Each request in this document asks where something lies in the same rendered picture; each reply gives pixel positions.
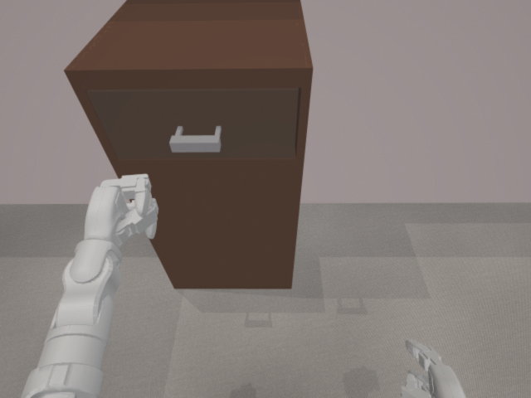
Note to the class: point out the cabinet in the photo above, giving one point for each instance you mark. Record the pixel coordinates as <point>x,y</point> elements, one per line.
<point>223,223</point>

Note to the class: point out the left robot hand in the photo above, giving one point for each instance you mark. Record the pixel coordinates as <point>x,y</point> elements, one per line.
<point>108,217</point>

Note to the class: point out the right robot hand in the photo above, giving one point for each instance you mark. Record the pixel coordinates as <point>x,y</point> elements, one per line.
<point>442,381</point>

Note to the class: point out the drawer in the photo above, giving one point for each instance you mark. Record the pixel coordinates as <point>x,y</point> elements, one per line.
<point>256,123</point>

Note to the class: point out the handle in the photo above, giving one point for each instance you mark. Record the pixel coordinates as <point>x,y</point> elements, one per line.
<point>195,143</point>

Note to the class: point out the left robot forearm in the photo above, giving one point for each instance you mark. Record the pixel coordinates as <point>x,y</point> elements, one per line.
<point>70,363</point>

